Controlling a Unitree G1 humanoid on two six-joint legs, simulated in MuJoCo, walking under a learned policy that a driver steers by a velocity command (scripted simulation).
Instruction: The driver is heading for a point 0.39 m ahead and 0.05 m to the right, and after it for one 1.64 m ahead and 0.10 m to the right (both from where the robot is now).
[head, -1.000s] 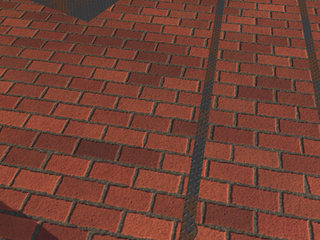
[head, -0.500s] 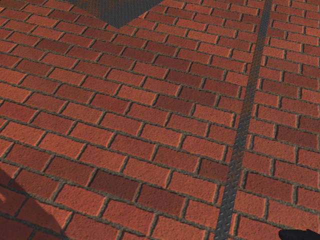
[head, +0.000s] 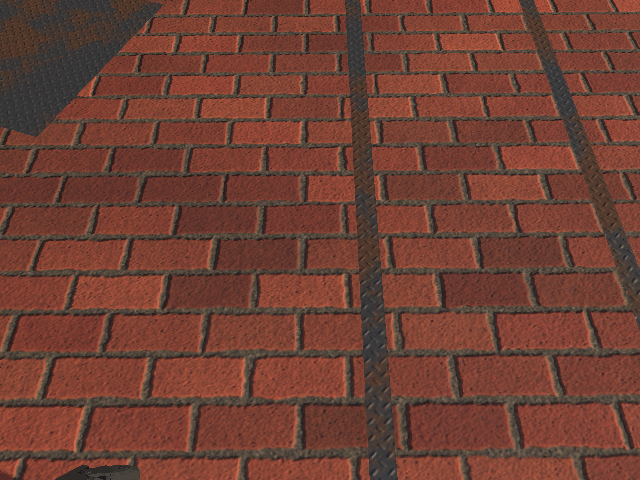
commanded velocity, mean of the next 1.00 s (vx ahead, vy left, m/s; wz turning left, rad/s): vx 0.24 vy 0.00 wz -0.37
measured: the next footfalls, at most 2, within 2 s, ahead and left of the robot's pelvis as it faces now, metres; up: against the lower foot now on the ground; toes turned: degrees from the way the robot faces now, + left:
left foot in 0.40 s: +0.42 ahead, +0.08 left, +0.00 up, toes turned -11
right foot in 0.82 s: +0.33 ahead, -0.14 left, +0.00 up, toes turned -23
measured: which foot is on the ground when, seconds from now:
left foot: up 0.00-0.38, down 0.40-1.00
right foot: down 0.00-0.42, up 0.44-0.80, down 0.82-1.00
